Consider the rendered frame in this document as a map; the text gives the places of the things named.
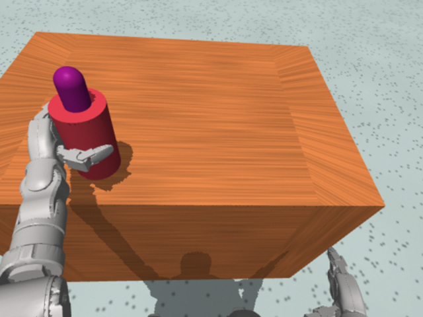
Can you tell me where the right robot hand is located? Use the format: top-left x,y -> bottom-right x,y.
304,246 -> 366,317

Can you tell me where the bottle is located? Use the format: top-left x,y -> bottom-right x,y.
48,66 -> 121,180

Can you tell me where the left robot hand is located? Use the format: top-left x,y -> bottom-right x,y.
28,102 -> 114,172

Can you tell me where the left robot arm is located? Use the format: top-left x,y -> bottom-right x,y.
0,158 -> 71,317

